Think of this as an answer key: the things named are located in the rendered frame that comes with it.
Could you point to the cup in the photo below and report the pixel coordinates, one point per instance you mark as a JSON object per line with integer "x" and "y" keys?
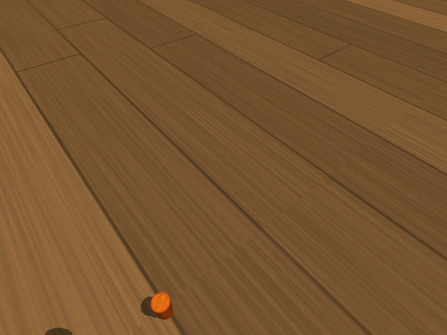
{"x": 161, "y": 305}

